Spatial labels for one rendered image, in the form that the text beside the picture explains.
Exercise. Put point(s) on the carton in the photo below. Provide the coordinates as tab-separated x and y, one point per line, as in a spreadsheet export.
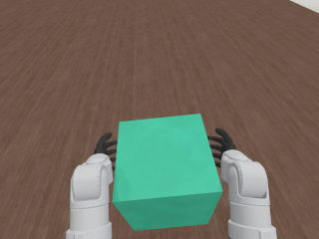
165	174

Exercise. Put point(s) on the left robot hand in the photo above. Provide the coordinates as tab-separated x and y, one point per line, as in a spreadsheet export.
102	146

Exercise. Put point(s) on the left robot forearm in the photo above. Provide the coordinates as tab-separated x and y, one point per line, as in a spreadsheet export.
89	198

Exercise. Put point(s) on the right robot hand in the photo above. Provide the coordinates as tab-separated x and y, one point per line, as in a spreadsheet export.
226	144

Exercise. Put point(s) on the right robot forearm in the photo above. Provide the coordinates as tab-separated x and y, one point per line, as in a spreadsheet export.
248	194

